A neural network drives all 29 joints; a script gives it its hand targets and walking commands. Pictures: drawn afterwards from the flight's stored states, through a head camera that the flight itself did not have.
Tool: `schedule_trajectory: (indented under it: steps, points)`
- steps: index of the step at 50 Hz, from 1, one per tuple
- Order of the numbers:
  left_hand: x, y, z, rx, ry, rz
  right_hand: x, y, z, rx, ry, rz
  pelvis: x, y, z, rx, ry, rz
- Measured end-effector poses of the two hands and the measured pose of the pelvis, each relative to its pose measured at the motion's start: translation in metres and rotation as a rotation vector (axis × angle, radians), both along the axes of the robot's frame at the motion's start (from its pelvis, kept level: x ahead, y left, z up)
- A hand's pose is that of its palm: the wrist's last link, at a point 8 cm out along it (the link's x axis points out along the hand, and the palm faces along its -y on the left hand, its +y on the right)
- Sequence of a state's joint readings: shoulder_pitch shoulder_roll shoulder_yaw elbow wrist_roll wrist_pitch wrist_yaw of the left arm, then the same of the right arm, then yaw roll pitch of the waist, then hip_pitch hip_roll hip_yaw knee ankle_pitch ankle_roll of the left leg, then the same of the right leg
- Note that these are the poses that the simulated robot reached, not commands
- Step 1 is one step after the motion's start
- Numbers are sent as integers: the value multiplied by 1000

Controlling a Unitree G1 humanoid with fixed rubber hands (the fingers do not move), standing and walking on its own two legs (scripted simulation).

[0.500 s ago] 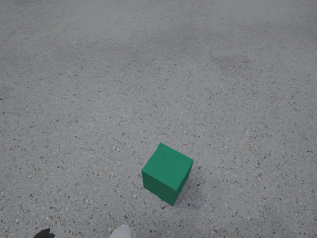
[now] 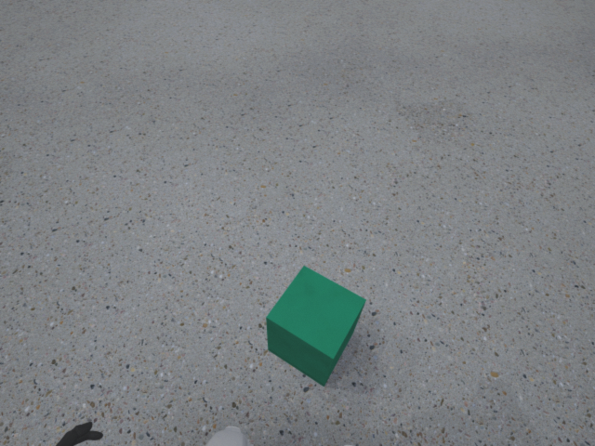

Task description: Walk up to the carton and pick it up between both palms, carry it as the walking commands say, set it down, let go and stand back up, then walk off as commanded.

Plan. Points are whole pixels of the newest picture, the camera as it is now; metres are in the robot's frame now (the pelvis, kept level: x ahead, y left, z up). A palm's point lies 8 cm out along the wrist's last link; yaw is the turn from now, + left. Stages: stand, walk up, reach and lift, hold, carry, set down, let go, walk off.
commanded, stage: walk up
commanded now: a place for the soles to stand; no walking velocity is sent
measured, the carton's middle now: (314, 326) +0.55 -0.06 -0.59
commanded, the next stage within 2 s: none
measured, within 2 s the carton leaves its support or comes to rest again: neither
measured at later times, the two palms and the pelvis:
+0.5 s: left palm out of the picture +0.10 +0.29 -0.08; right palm out of the picture +0.06 -0.36 -0.08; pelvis +0.00 -0.02 +0.00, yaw +1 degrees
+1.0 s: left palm out of the picture +0.05 +0.34 -0.05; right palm out of the picture +0.14 -0.32 -0.09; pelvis +0.03 +0.01 +0.01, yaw -1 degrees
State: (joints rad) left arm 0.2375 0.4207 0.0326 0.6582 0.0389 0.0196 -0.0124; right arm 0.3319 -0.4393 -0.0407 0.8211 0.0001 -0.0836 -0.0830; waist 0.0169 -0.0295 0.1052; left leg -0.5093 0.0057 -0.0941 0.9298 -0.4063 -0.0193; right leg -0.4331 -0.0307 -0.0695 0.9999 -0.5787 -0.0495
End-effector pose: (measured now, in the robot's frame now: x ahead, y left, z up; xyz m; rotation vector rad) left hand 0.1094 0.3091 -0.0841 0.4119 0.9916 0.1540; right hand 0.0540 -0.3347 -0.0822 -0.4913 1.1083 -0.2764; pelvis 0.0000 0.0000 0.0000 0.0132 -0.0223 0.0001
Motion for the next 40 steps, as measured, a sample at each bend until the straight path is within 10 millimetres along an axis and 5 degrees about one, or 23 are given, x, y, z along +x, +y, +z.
schedule_trajectory:
  steps: [23, 33, 40]
  points:
    - [-10, -21, 1, -7, -6, 19, 4, -24, -1, -5, 11, 19, -3, -22, -1, 17, -13, 16]
    - [-6, -9, 0, -6, 5, 21, 11, -11, 2, -7, 0, 29, 3, -11, 1, 2, -10, 19]
    - [-16, -20, -5, -13, -12, 4, 12, -20, -1, 27, 8, 11, 1, -21, -2, -12, -26, 9]
